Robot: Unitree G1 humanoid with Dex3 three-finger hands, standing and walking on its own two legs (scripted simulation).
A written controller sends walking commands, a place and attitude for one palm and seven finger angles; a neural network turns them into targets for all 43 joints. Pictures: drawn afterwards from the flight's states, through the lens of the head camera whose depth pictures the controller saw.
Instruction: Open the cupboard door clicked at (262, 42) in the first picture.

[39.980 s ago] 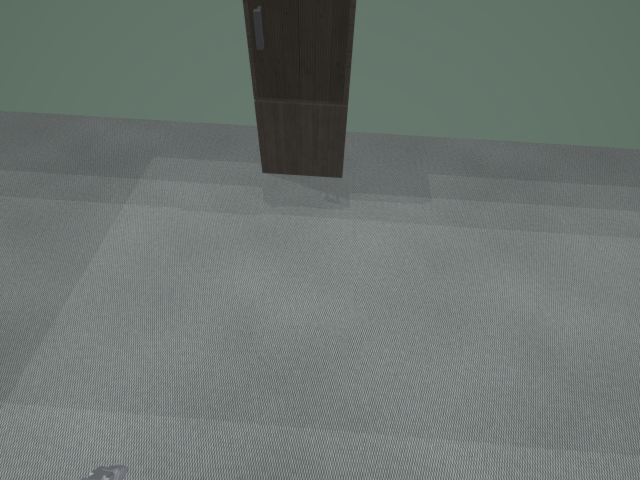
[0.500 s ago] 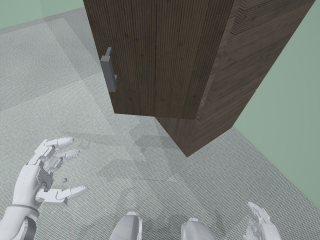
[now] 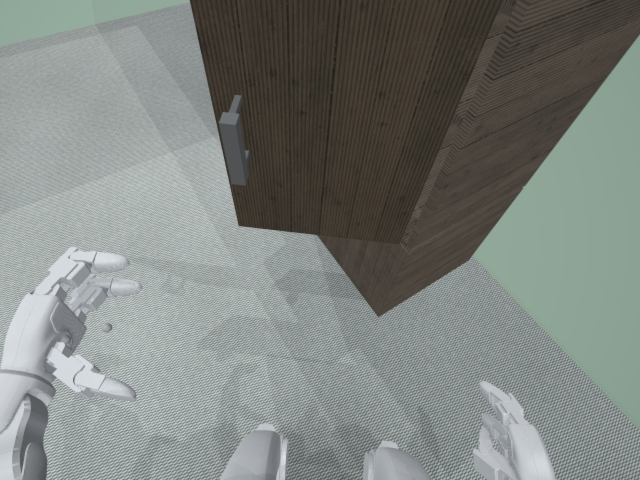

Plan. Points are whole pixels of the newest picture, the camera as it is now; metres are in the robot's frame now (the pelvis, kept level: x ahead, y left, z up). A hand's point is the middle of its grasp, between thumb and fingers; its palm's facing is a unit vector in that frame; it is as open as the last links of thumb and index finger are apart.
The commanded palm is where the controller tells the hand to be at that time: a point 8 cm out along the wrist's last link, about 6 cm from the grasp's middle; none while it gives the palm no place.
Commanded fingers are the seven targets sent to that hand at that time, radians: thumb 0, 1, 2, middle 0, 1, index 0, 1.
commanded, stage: raise the hand with hooked fingers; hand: left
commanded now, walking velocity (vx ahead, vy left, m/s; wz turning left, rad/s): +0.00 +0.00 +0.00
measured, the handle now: (238, 141) +0.58 +0.18 +0.03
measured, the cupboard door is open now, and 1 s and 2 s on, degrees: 52 52 52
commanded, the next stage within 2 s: move the hooked fingers beside the handle in 0.66 s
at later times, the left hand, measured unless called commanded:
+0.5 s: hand (107, 309) +0.29 +0.27 +0.04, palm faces -0.02 -1.00 -0.03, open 13.9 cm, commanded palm +0.27 +0.32 +0.05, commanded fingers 0.00 -0.50 0.30 -0.30 -1.20 -0.30 -1.20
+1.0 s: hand (121, 285) +0.32 +0.26 +0.04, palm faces -0.04 -1.00 -0.02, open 13.9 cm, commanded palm +0.31 +0.31 +0.05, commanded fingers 0.00 -0.50 0.30 -0.30 -1.20 -0.30 -1.20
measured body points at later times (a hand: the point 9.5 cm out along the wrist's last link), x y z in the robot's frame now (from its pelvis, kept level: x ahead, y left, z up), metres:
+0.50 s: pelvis +0.00 +0.00 +0.00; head +0.09 +0.02 +0.44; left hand +0.28 +0.32 +0.04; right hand +0.15 -0.26 -0.08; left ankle +0.03 +0.09 -0.65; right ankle +0.01 -0.12 -0.65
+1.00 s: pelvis +0.00 +0.00 +0.00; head +0.10 +0.02 +0.43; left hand +0.32 +0.32 +0.04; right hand +0.16 -0.26 -0.09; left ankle +0.03 +0.09 -0.65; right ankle +0.01 -0.12 -0.65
